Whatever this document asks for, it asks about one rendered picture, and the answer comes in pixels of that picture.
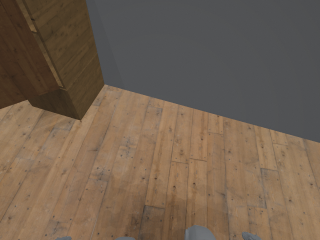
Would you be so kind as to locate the cupboard door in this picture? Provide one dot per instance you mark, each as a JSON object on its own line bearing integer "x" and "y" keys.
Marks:
{"x": 24, "y": 71}

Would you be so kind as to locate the right robot thigh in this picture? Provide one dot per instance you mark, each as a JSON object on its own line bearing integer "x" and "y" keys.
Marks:
{"x": 197, "y": 232}

